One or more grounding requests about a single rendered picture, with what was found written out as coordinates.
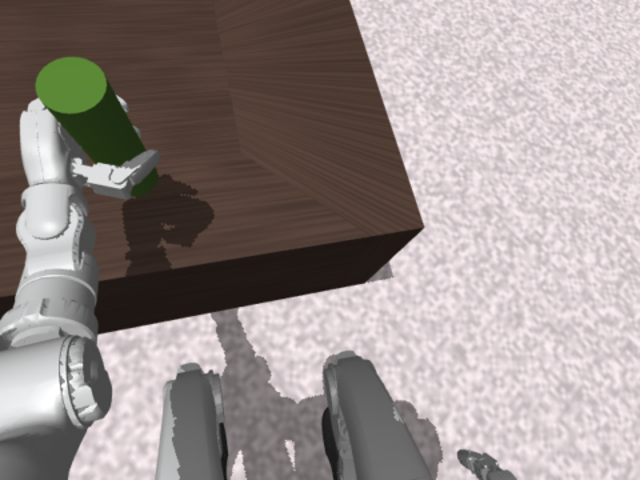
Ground right robot hand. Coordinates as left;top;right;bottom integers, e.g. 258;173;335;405
457;449;517;480

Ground can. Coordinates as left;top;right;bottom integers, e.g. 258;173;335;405
35;57;158;197

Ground left robot hand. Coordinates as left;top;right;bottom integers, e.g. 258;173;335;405
20;95;160;200

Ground left robot arm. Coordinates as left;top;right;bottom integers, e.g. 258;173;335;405
0;182;112;480

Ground right robot foot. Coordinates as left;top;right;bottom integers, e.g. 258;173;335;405
322;407;341;480

